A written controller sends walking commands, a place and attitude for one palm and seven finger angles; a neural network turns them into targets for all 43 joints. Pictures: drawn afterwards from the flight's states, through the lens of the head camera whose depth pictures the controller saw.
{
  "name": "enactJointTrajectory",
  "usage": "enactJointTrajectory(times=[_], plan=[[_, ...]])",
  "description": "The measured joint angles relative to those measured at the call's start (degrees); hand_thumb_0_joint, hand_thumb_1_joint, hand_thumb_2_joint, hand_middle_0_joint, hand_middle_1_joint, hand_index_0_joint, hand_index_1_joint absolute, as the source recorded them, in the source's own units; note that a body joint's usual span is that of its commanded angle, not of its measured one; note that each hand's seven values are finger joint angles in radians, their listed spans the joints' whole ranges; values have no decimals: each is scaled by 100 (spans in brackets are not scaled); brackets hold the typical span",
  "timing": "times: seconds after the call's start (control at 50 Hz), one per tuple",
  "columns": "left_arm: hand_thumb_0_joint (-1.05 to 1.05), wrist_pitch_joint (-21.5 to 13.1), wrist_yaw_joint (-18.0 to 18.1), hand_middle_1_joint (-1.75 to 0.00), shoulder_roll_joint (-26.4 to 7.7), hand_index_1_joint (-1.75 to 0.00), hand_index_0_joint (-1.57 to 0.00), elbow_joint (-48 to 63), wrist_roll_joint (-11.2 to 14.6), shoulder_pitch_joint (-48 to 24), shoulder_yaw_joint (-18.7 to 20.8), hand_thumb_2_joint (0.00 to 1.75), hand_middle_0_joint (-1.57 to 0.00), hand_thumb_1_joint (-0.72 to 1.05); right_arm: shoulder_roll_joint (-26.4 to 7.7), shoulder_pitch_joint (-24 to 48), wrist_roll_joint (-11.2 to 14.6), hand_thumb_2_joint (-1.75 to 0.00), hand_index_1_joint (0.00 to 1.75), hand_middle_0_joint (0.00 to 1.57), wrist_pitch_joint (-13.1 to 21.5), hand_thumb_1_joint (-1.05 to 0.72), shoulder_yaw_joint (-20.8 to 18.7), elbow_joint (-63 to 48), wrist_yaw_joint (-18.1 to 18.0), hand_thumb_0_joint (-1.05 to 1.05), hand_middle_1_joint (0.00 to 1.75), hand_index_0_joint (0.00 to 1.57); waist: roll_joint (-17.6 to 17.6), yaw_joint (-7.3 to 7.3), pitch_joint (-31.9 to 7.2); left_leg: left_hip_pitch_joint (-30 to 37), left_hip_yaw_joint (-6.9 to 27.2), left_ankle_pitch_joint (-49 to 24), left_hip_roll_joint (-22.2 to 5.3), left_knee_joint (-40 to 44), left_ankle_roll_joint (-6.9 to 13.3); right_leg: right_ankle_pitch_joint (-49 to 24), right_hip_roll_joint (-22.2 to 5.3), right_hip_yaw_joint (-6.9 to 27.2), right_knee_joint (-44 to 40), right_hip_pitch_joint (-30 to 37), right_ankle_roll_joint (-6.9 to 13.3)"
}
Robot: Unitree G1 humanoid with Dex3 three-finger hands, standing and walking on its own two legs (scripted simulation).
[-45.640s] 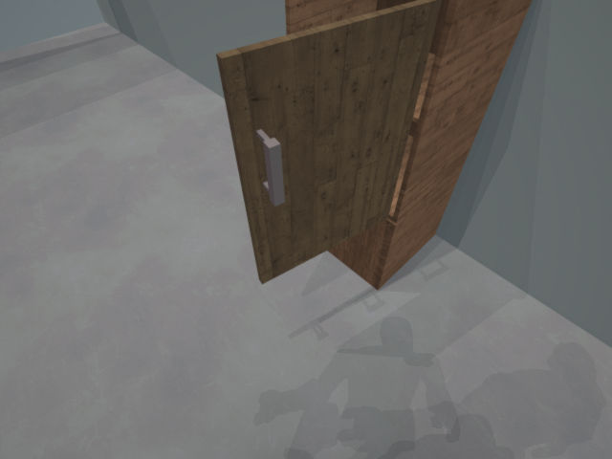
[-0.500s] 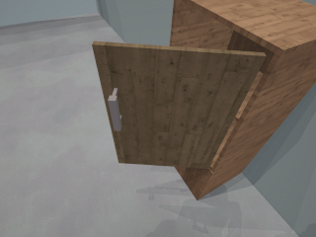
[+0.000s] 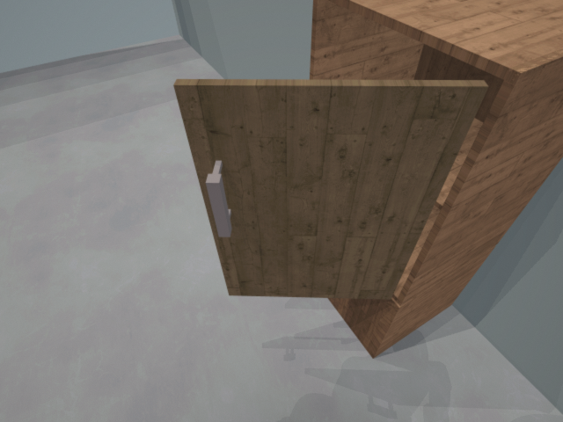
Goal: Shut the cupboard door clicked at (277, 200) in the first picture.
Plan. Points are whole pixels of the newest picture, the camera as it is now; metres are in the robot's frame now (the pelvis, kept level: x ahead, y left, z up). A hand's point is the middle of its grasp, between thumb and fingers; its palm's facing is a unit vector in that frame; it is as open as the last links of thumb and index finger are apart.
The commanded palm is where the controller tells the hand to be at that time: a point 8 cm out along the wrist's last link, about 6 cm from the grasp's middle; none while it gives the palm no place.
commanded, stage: look again from close up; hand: left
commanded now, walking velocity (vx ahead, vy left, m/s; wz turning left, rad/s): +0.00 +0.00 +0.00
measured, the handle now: (221, 199) +0.46 +0.13 +0.05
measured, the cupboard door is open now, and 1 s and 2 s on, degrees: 58 58 58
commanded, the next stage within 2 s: raise the hand and make a fist in 0.20 s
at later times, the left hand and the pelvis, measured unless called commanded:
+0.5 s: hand (162, 376) +0.19 +0.18 -0.01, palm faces +0.22 -0.97 -0.07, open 7.1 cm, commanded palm +0.11 +0.22 -0.05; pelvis -0.02 -0.01 -0.02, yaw +5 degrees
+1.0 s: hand (175, 388) +0.18 +0.16 -0.02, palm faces -0.02 -1.00 -0.03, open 4.8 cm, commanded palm +0.14 +0.22 -0.01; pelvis -0.01 -0.05 -0.08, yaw +5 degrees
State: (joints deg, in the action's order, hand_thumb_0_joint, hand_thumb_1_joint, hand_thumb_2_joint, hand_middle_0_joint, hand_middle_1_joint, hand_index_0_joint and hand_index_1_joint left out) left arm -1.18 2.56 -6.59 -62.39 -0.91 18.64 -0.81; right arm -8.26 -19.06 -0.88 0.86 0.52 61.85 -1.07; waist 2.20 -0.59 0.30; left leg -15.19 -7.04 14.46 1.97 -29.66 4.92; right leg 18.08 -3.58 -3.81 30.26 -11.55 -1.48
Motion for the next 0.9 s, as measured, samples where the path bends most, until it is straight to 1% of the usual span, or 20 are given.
enactJointTrajectory(times=[0.16,0.32,0.34,0.36,0.4,0.42,0.44,0.48,0.52,0.56,0.58,0.6,0.62,0.66,0.7,0.74,0.78,0.82,0.86,0.9], plan=[[0,27,-3,-30,-158,-30,-20,97,7,-134,25,90,-20,91,-126,161,20,-89,30,20,80,-93,-5,-6,-1,2,30,20,-131,14,-15,176,-70,-88,35,239,8,-67,-21,73,-147,107,-36],[0,52,5,-30,-199,-30,-20,79,-10,-166,-14,90,-20,91,-156,317,40,-89,30,20,48,-92,13,-11,4,1,30,20,-230,39,56,192,-55,-126,-7,299,-12,-154,27,56,-316,176,-43],[1,449,-44,-30,-198,-30,-20,1026,94,91,281,90,-20,91,-153,270,60,-89,30,20,134,-92,35,-253,-40,1,30,20,-271,-22,155,108,-13,-92,-22,169,-22,-132,34,16,-207,117,-26],[1,630,8,-30,-293,-30,-21,2212,271,422,334,90,-20,92,-152,139,158,-89,30,20,402,-92,73,-542,-131,1,30,20,-334,-29,192,2,20,-55,-19,42,-39,-59,35,23,46,-39,56],[2,360,166,-31,-478,-31,-21,4144,621,940,248,90,-21,92,-204,-98,251,-89,30,21,1029,-92,67,-959,-205,1,30,20,-401,-22,66,-140,67,-27,40,-64,-91,96,42,115,641,-387,169],[2,161,221,-31,-518,-31,-21,4773,728,982,222,90,-21,92,-258,-153,266,-89,30,21,1276,-92,32,-1136,-177,1,30,20,-384,-70,-11,-230,135,-26,88,-128,-108,157,59,125,808,-525,199],[2,-98,214,-32,-517,-32,-22,5190,807,893,232,90,-22,92,-328,-165,258,-89,30,20,1465,-92,-12,-1324,-129,1,30,20,-344,-134,-82,-383,219,-3,135,-267,-124,193,83,106,839,-662,234],[2,-846,-8,-34,-447,-34,-23,5505,977,525,386,90,-23,92,-490,-46,223,-89,30,20,1682,-92,-77,-1686,-22,1,30,20,-296,-233,-262,-892,306,139,212,-759,-156,275,112,97,955,-1097,294],[1,-1705,-490,-36,-321,-36,-25,5378,1199,170,587,90,-25,92,-651,192,169,-89,30,21,1732,-91,-154,-1977,86,1,30,20,-181,-241,-507,-1536,333,365,142,-1394,-184,380,154,68,1536,-1721,267],[1,-2574,-1154,-39,-316,-39,-28,5220,1422,16,725,90,-28,92,-705,450,141,-89,30,21,1713,-91,-232,-2270,168,1,30,20,-218,-193,-742,-2197,296,632,42,-2055,-234,594,221,94,2183,-2396,279],[1,-2911,-1498,-41,-350,-41,-29,5166,1481,-4,757,90,-29,91,-715,561,155,-89,30,21,1694,-91,-276,-2442,200,1,30,20,-263,-157,-808,-2491,282,755,-8,-2379,-213,716,258,100,2499,-2694,299],[0,-3099,-1797,-42,-398,-43,-31,5157,1523,21,769,90,-31,91,-727,654,180,-89,30,21,1662,-91,-316,-2629,219,1,30,20,-305,-117,-846,-2747,277,869,-53,-2679,-166,827,292,96,2787,-2948,320],[0,-3138,-2029,-44,-449,-44,-33,5194,1559,96,762,90,-33,91,-743,728,214,-89,30,20,1623,-91,-348,-2817,224,1,30,20,-339,-77,-866,-2959,285,976,-88,-2946,-140,932,318,81,3038,-3152,358],[0,-2909,-2274,-48,-524,-48,-36,5339,1647,355,734,90,-36,91,-776,837,281,-89,30,20,1538,-91,-376,-3143,180,1,30,20,-371,1,-876,-3243,332,1152,-133,-3335,-194,1107,345,28,3394,-3409,394],[1,-2568,-2246,-52,-573,-52,-40,5559,1700,684,746,90,-40,90,-783,894,313,-90,30,20,1476,-91,-367,-3370,92,1,30,20,-359,86,-870,-3400,417,1273,-166,-3569,-244,1229,376,-59,3569,-3516,454],[1,-2373,-2052,-56,-615,-56,-44,5891,1713,1005,794,90,-44,90,-752,906,308,-90,30,20,1461,-91,-331,-3497,4,1,30,20,-312,173,-845,-3471,537,1353,-198,-3701,-286,1292,414,-176,3609,-3517,499],[2,-2404,-1876,-59,-666,-60,-47,6250,1715,1222,854,90,-47,90,-702,894,280,-90,30,20,1483,-91,-258,-3518,-68,1,30,20,-254,254,-829,-3519,666,1401,-226,-3772,-328,1322,453,-299,3581,-3489,534],[2,-2567,-1862,-63,-724,-63,-51,6519,1748,1247,927,90,-51,90,-647,889,250,-90,30,20,1511,-91,-151,-3448,-119,1,30,20,-200,316,-835,-3594,778,1427,-246,-3823,-362,1334,484,-405,3550,-3500,554],[2,-2666,-1993,-67,-765,-67,-54,6647,1804,1102,987,90,-54,90,-584,901,248,-90,30,20,1507,-91,-42,-3334,-145,1,30,20,-139,343,-832,-3668,861,1438,-261,-3859,-388,1335,509,-484,3523,-3527,570],[2,-2567,-2209,-71,-796,-71,-58,6649,1863,866,1012,90,-58,90,-515,907,270,-89,30,20,1462,-91,46,-3224,-161,1,30,20,-69,342,-811,-3705,901,1437,-276,-3858,-402,1321,530,-520,3483,-3540,571]])
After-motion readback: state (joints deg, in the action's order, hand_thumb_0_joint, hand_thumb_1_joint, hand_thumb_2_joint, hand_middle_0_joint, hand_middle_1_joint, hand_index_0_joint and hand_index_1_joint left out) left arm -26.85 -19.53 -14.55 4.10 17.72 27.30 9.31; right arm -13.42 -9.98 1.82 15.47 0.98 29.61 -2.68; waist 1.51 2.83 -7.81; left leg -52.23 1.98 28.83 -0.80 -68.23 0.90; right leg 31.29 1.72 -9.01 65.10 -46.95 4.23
